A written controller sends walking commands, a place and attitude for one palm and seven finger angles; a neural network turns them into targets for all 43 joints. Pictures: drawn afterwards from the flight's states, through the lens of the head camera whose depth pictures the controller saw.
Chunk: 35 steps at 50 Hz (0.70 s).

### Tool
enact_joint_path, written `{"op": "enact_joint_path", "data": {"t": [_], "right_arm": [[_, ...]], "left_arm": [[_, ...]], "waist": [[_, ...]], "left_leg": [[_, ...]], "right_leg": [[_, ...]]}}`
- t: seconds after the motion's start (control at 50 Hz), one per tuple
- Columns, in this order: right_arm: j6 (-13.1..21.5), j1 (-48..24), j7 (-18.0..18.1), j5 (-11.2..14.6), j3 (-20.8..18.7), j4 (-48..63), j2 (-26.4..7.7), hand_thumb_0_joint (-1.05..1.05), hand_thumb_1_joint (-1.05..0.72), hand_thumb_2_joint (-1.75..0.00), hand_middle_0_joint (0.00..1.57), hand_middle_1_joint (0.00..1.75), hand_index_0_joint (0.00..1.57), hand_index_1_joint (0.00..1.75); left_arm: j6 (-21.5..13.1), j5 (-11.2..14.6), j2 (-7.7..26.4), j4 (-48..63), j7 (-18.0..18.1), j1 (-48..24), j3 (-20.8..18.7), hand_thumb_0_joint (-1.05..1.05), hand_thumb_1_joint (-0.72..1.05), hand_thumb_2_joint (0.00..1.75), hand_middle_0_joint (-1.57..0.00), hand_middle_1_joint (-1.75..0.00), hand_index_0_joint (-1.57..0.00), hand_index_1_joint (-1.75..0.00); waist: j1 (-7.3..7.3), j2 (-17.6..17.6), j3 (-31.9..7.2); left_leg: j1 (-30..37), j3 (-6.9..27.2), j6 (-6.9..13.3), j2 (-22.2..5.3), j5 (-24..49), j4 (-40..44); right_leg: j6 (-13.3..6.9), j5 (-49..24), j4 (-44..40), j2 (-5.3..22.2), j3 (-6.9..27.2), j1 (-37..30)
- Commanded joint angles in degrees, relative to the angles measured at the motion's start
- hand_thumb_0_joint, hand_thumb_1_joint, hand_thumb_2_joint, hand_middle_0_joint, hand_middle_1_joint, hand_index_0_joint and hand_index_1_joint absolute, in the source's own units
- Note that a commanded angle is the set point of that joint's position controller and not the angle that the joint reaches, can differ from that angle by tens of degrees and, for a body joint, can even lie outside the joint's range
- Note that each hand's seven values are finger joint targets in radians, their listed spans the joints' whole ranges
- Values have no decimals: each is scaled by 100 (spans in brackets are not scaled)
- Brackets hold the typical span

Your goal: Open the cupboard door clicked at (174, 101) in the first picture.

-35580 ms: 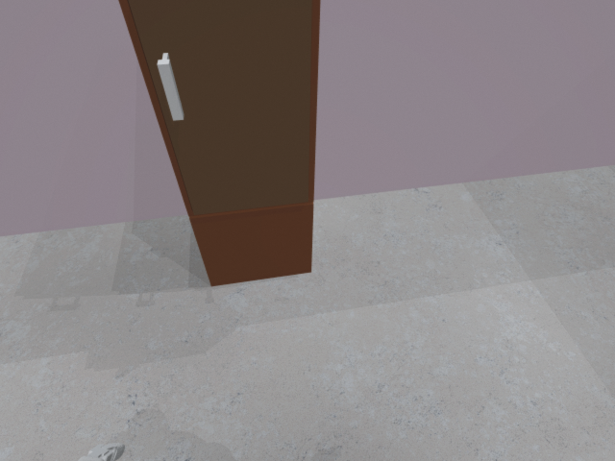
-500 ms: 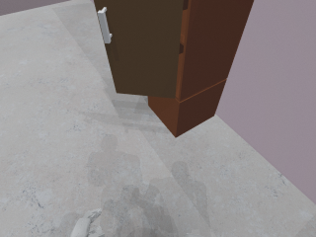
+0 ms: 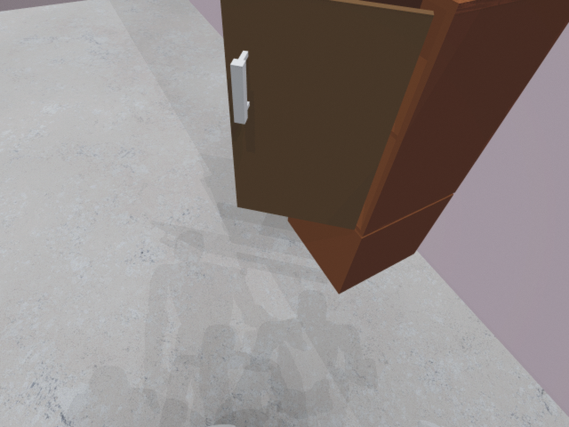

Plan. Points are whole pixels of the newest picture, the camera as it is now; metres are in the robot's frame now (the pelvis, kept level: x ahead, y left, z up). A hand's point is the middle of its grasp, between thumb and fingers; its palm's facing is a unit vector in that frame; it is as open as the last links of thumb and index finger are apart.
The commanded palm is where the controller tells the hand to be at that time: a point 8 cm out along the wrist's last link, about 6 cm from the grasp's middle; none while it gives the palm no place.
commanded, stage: take the last steps up to it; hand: left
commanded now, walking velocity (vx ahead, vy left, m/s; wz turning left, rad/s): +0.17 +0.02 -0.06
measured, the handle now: (242, 87) +0.69 +0.16 +0.08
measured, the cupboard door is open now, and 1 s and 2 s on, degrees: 49 49 49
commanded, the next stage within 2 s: come to a stop and stand still in 0.08 s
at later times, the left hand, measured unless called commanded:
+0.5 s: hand (191, 375) +0.21 +0.18 -0.17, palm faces -0.02 -0.98 -0.18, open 7.4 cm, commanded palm none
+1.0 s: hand out of the picture +0.10 +0.19 -0.16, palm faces -0.01 -0.97 -0.24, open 7.4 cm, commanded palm none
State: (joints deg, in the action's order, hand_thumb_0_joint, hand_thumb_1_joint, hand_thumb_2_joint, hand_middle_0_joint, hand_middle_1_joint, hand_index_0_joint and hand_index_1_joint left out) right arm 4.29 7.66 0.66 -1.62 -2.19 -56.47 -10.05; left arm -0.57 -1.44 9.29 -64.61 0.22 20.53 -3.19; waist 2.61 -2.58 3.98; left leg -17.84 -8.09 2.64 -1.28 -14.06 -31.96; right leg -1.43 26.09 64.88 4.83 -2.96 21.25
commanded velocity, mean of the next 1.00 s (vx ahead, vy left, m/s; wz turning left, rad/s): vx -0.07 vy -0.02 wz -0.01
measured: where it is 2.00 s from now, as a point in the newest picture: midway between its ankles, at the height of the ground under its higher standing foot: outside the picture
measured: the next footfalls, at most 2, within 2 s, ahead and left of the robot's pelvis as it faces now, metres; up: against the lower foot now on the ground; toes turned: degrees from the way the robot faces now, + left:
right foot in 0.28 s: +0.17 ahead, -0.11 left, +0.00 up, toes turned -7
right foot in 0.88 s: +0.06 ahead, -0.10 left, +0.00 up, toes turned -5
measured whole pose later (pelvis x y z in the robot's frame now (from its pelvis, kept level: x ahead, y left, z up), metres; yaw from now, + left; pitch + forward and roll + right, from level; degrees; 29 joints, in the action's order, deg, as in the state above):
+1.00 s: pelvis +0.08 +0.01 +0.01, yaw -2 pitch +0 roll +0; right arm -1.2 12.3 1.8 -0.7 -2.7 -62.4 -10.5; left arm 1.2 -1.0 9.7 -61.8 1.7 15.7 -1.6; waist -1.4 0.8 1.6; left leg -14.7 -5.6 -0.2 -2.2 -13.5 -28.4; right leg -0.9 19.9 27.7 0.7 -3.0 8.0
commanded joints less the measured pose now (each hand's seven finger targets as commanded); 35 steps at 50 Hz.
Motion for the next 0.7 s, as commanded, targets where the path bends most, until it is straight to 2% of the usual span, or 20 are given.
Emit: {"op": "enact_joint_path", "data": {"t": [0.0,0.06,0.16,0.2,0.22,0.24,0.26,0.28,0.3,0.34,0.36,0.4,0.44,0.48,0.5,0.52,0.54,0.56,0.6,0.68], "right_arm": [[14,1102,114,8,-44,-165,-638,0,-90,-90,20,30,20,30],[14,1090,104,26,-37,-203,-595,0,-90,-90,20,30,20,30],[-67,1188,98,-20,-75,-319,-626,0,-90,-90,20,30,20,30],[-118,1128,134,-6,-27,-377,-583,0,-90,-90,20,30,20,30],[-134,1057,150,20,-4,-398,-554,0,-90,-90,20,30,20,30],[-143,1097,153,70,24,-417,-428,0,-90,-90,20,30,20,30],[-196,1262,141,140,25,-417,-326,0,-90,-90,20,30,20,30],[-305,1451,126,183,28,-451,-295,0,-90,-90,20,30,20,30],[-403,1455,132,187,10,-481,-240,0,-90,-90,20,30,20,30],[-533,1500,159,188,0,-590,-188,0,-90,-90,20,30,20,30],[-557,1450,167,192,-22,-592,-246,0,-90,-90,20,30,20,30],[-589,1357,154,184,-52,-574,-248,0,-90,-90,20,30,20,30],[-603,1413,132,157,-74,-603,-193,0,-90,-90,20,30,20,30],[-593,1578,117,121,-98,-647,-204,0,-90,-90,20,30,20,30],[-565,1535,124,81,-137,-590,-391,0,-90,-90,20,30,20,30],[-543,1345,148,32,-187,-397,-719,0,-90,-90,20,30,20,30],[-552,1118,158,15,-218,-302,-810,0,-90,-90,20,30,20,30],[-518,984,186,-9,-201,-235,-726,0,-90,-90,20,30,20,30],[-467,852,251,-22,-134,-170,-587,0,-90,-90,20,30,20,30],[-424,897,256,-9,-162,-201,-781,0,-90,-90,20,30,20,30]], "left_arm": [[-119,6,175,527,-67,-137,3,0,90,90,-20,-30,-20,-30],[-33,16,100,608,-60,-154,7,0,90,90,-20,-30,-20,-30],[-45,7,107,852,-56,-701,26,0,90,90,-20,-30,-20,-30],[-68,13,169,789,-14,-593,58,0,90,90,-20,-30,-20,-30],[-87,19,207,690,15,-318,52,0,90,90,-20,-30,-20,-30],[-138,19,490,589,62,-26,27,0,90,90,-20,-30,-20,-30],[-182,25,844,532,116,64,7,0,90,90,-20,-30,-20,-30],[-168,79,1098,521,132,-34,18,0,90,90,-20,-30,-20,-30],[-118,71,1096,606,150,-271,47,0,90,90,-20,-30,-20,-30],[-68,53,989,677,249,-608,24,0,90,90,-20,-30,-20,-30],[-49,63,989,679,266,-649,13,0,90,90,-20,-30,-20,-30],[2,60,1051,711,289,-704,-63,0,90,90,-20,-30,-20,-30],[52,60,1093,764,286,-871,-121,0,90,90,-20,-30,-20,-30],[116,101,1010,823,258,-1049,-120,0,90,90,-20,-30,-20,-30],[169,111,811,886,220,-1025,-89,0,90,90,-20,-30,-20,-30],[233,140,529,1004,195,-1000,-47,0,90,90,-20,-30,-20,-30],[297,114,474,1020,221,-1063,-41,0,90,90,-20,-30,-20,-30],[365,80,413,1028,229,-1123,-72,0,90,90,-20,-30,-20,-30],[374,39,385,973,186,-1016,-66,0,90,90,-20,-30,-20,-30],[288,85,348,878,141,-895,-16,0,90,90,-20,-30,-20,-30]], "waist": [[-242,839,-90],[-135,853,-238],[-232,720,-157],[-143,485,-191],[-1,385,-344],[87,15,-583],[-21,-563,-845],[-162,-871,-863],[-223,-627,-620],[-266,-1184,-779],[-230,-1198,-874],[-186,-702,-934],[-256,-348,-943],[-390,-228,-862],[-327,496,-829],[-253,1362,-669],[-270,1541,-415],[-309,1483,-249],[-220,1076,38],[-321,1000,-468]], "left_leg": [[821,1234,657,-1551,1992,1869],[840,838,717,-1439,2167,1954],[810,785,759,-1448,2059,1725],[731,704,562,-1313,2843,1145],[673,521,298,-1091,2929,768],[432,365,-37,-749,2295,345],[-102,296,-328,-336,817,1],[-33,273,-489,-72,-1073,-312],[191,410,-466,-84,-1653,-585],[68,502,-480,-153,-1675,-894],[-70,561,-496,-121,-1687,-973],[-171,490,-548,-75,-1533,-800],[14,425,-584,-50,-954,-341],[712,395,-542,-151,450,632],[986,975,-311,-690,1600,867],[534,1788,187,-1484,2712,1190],[148,1810,590,-1787,2587,1474],[-39,1876,770,-1824,2223,1620],[-51,1717,791,-1686,2207,1505],[1093,1463,711,-1541,2818,1254]], "right_leg": [[83,-639,245,226,136,1027],[155,-896,-513,216,55,804],[143,-955,-2212,27,-162,132],[131,-1360,-2976,-139,-203,-530],[153,-2088,-3584,-142,-193,-1057],[116,-3737,-3946,160,246,-1714],[-337,-5733,-3767,982,1198,-2282],[-894,-6442,-3966,1702,1384,-2052],[-1081,-6558,-4118,1804,1190,-1517],[-1084,-6841,-3944,1526,988,-1645],[-1075,-7070,-3870,1513,933,-1880],[-1037,-7128,-3733,1466,824,-2094],[-906,-6424,-3614,1397,738,-1884],[-532,-4873,-3359,1051,525,-1196],[-183,-3401,-3081,573,164,-656],[175,-1608,-2723,26,-236,-466],[195,37,-1967,-256,-136,-461],[136,533,-1258,-282,140,-278],[92,365,-917,-238,389,54],[214,139,-1663,-255,224,116]]}}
